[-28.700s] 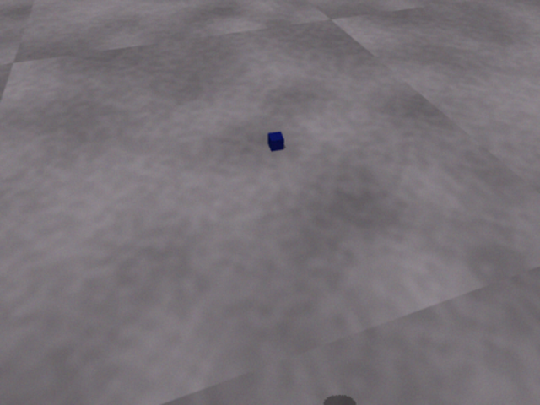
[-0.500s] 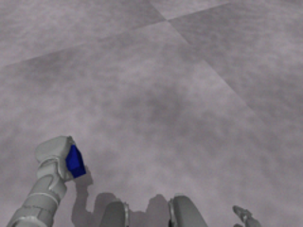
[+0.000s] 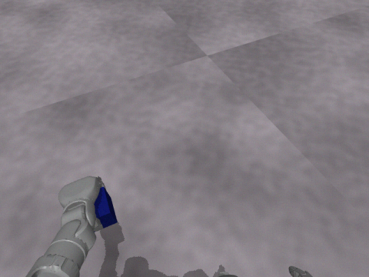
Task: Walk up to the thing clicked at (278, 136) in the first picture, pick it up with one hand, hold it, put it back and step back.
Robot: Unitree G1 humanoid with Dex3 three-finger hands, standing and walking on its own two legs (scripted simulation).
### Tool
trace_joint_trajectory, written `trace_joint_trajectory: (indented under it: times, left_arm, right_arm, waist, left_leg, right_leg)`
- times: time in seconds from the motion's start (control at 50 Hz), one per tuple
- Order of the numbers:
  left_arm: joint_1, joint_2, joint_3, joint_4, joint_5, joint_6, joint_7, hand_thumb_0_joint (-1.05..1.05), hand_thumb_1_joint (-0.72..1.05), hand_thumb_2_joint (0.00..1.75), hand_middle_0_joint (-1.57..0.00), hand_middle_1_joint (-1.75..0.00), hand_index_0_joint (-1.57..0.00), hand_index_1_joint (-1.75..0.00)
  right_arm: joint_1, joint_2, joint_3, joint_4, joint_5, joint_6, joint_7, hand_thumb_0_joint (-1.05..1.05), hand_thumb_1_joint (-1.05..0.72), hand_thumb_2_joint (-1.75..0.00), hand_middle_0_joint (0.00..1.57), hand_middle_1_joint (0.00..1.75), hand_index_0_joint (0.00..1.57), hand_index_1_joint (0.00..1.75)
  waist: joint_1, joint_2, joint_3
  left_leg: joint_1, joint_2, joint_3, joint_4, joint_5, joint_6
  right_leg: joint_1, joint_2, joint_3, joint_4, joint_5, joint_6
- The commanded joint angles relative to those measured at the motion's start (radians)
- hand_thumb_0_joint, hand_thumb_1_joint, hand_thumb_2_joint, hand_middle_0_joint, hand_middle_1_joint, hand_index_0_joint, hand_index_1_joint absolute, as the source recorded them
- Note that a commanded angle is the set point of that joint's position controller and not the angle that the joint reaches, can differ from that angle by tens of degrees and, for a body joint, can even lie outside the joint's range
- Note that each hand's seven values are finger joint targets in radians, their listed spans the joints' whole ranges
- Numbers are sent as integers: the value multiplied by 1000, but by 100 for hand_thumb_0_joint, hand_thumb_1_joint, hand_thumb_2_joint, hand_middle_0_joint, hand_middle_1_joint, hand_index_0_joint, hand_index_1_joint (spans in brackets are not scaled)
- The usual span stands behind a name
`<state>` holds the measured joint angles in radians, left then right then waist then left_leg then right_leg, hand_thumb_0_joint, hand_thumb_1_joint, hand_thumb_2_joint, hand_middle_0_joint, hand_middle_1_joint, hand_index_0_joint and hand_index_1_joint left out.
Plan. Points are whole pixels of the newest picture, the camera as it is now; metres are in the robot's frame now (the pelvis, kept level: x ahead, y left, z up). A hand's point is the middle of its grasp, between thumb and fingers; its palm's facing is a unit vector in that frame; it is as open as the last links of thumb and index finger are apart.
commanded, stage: hold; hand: left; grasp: from above
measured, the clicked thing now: (96, 210) +0.33 +0.22 -0.11
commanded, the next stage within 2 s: crouch in 2.00 s
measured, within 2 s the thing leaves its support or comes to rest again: neither
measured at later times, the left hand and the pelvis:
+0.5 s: hand (84, 199) +0.32 +0.22 -0.03, palm faces -0.40 -0.17 -0.90, open 10.3 cm; pelvis +0.01 +0.00 +0.02, yaw +0 degrees
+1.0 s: hand (80, 206) +0.30 +0.22 -0.01, palm faces -0.41 -0.16 -0.90, open 10.3 cm; pelvis +0.00 +0.00 +0.03, yaw +0 degrees
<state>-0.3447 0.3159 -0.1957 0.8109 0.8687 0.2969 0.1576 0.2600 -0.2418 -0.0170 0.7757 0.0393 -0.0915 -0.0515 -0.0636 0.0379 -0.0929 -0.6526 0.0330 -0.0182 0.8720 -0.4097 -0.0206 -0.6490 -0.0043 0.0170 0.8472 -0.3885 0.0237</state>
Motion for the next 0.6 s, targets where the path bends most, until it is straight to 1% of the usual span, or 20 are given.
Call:
trace_joint_trajectory:
  times: [0.0, 0.04, 0.08, 0.14, 0.16, 0.18, 0.2, 0.24, 0.26, 0.3, 0.34, 0.36, 0.38, 0.44, 0.46, 0.48, 0.5, 0.52, 0.54, 0.58]
  left_arm:
    - [-287, 192, 59, -196, 35, -6, 42, 0, 55, 86, -104, -56, -99, -61]
    - [-289, 191, 62, -216, 38, -2, 47, 0, 56, 90, -106, -57, -100, -62]
    - [-293, 186, 56, -220, 42, 1, 50, 0, 59, 91, -109, -55, -103, -61]
    - [-323, 191, 57, -234, 54, 4, 48, 0, 51, 87, -102, -57, -97, -62]
    - [-316, 179, 50, -222, 53, 10, 46, 0, 53, 87, -103, -58, -98, -63]
    - [-320, 170, 44, -238, 52, 15, 42, 0, 55, 88, -104, -59, -100, -64]
    - [-322, 156, 31, -220, 47, 20, 37, 0, 55, 89, -105, -60, -100, -64]
    - [-316, 170, 37, -225, 41, 25, 24, 0, 53, 88, -102, -60, -98, -64]
    - [-309, 175, 42, -229, 36, 23, 15, 0, 52, 89, -102, -60, -97, -65]
    - [-314, 162, 28, -229, 38, 22, -3, 0, 54, 88, -102, -61, -98, -66]
    - [-266, 150, 16, -215, 47, 21, -17, 0, 55, 86, -104, -57, -99, -62]
    - [-281, 159, 19, -244, 46, 19, -23, 0, 55, 85, -104, -58, -99, -62]
    - [-276, 174, 30, -261, 48, 17, -29, 0, 56, 87, -104, -60, -100, -65]
    - [-265, 166, 24, -273, 55, 20, -44, 0, 56, 90, -105, -60, -100, -65]
    - [-289, 172, 24, -314, 59, 14, -46, 0, 56, 88, -105, -59, -100, -64]
    - [-285, 183, 30, -301, 64, 13, -48, 0, 56, 88, -104, -60, -100, -64]
    - [-282, 198, 40, -320, 68, 10, -51, 0, 57, 88, -104, -60, -100, -65]
    - [-265, 187, 35, -306, 73, 13, -55, 0, 56, 88, -105, -60, -100, -64]
    - [-300, 193, 37, -362, 74, 7, -59, 0, 57, 89, -104, -61, -100, -65]
    - [-286, 202, 47, -360, 76, 6, -65, 0, 58, 90, -105, -63, -101, -67]
  right_arm:
    - [-4, -139, -44, -107, -1, -36, 2, 0, -89, -90, 20, 30, 20, 30]
    - [-13, -138, -44, -108, 0, -33, 5, 0, -89, -90, 20, 30, 20, 30]
    - [-21, -142, -43, -112, 0, -30, 7, 0, -89, -90, 20, 30, 20, 30]
    - [-26, -144, -47, -110, 2, -26, 10, 0, -89, -90, 20, 30, 20, 30]
    - [-30, -140, -45, -109, 1, -24, 11, 0, -90, -90, 20, 30, 20, 30]
    - [-36, -139, -46, -113, 2, -22, 12, 0, -89, -90, 20, 30, 20, 30]
    - [-36, -143, -45, -113, 1, -23, 15, 0, -89, -90, 20, 30, 20, 30]
    - [-39, -144, -46, -110, 1, -23, 17, 0, -89, -90, 20, 30, 20, 30]
    - [-41, -149, -50, -117, 2, -23, 18, 0, -89, -90, 20, 30, 20, 30]
    - [-45, -146, -48, -122, 1, -21, 20, 0, -89, -90, 20, 30, 20, 30]
    - [-51, -145, -47, -132, 2, -19, 23, 0, -90, -90, 20, 30, 20, 30]
    - [-51, -146, -45, -139, 1, -19, 25, 0, -90, -90, 20, 30, 20, 30]
    - [-58, -148, -47, -144, 2, -17, 25, 0, -90, -90, 20, 30, 20, 30]
    - [-63, -144, -43, -158, 2, -11, 27, 0, -90, -90, 20, 30, 20, 30]
    - [-67, -144, -43, -161, 3, -11, 28, 0, -90, -90, 20, 30, 20, 30]
    - [-69, -144, -43, -165, 2, -11, 28, 0, -90, -90, 20, 30, 20, 30]
    - [-73, -143, -42, -170, 2, -9, 28, 0, -90, -90, 20, 30, 20, 30]
    - [-77, -139, -41, -171, 3, -5, 28, 0, -90, -90, 20, 30, 20, 30]
    - [-77, -141, -44, -177, 4, -5, 29, 0, -90, -90, 20, 30, 20, 30]
    - [-76, -140, -42, -176, 1, -3, 30, 0, -90, -90, 20, 30, 20, 30]
  waist:
    - [11, -7, -289]
    - [18, 18, -300]
    - [6, 18, -273]
    - [13, 20, -288]
    - [11, 12, -274]
    - [14, 6, -278]
    - [5, -14, -268]
    - [16, -15, -286]
    - [23, -12, -285]
    - [19, -11, -257]
    - [26, -31, -234]
    - [24, -30, -244]
    - [37, -23, -257]
    - [31, -27, -234]
    - [33, -16, -241]
    - [32, -8, -230]
    - [41, -7, -235]
    - [42, -22, -227]
    - [42, -17, -256]
    - [43, -7, -260]
  left_leg:
    - [202, -51, 22, -152, 273, 22]
    - [242, -49, 22, -172, 300, 16]
    - [270, -45, 18, -192, 296, 12]
    - [290, -46, 19, -208, 319, 12]
    - [288, -46, 19, -210, 325, 14]
    - [292, -48, 21, -213, 334, 15]
    - [296, -48, 19, -215, 336, 17]
    - [305, -50, 21, -216, 373, 18]
    - [317, -50, 23, -224, 377, 15]
    - [315, -48, 19, -234, 376, 15]
    - [316, -49, 20, -241, 369, 18]
    - [320, -51, 21, -242, 375, 20]
    - [328, -52, 25, -248, 378, 19]
    - [341, -51, 23, -259, 386, 18]
    - [345, -49, 23, -262, 386, 17]
    - [346, -48, 22, -267, 382, 15]
    - [350, -48, 22, -273, 376, 16]
    - [348, -50, 24, -272, 379, 20]
    - [360, -51, 27, -270, 383, 22]
    - [368, -50, 26, -273, 406, 20]
  right_leg:
    - [216, 31, -9, -162, 266, -22]
    - [231, 34, -14, -169, 280, -26]
    - [216, 35, -22, -183, 267, -28]
    - [239, 36, -18, -193, 288, -29]
    - [243, 35, -17, -200, 297, -27]
    - [256, 33, -11, -205, 315, -25]
    - [267, 33, -13, -213, 315, -23]
    - [302, 30, -9, -215, 358, -19]
    - [305, 31, -12, -217, 356, -21]
    - [295, 33, -14, -225, 351, -22]
    - [300, 33, -17, -236, 342, -23]
    - [311, 31, -13, -239, 352, -22]
    - [326, 31, -14, -240, 353, -22]
    - [324, 33, -14, -250, 360, -21]
    - [324, 34, -12, -249, 356, -23]
    - [324, 35, -15, -252, 346, -25]
    - [331, 34, -14, -256, 341, -25]
    - [336, 32, -11, -263, 352, -22]
    - [345, 30, -4, -261, 362, -21]
    - [355, 31, -7, -258, 378, -22]
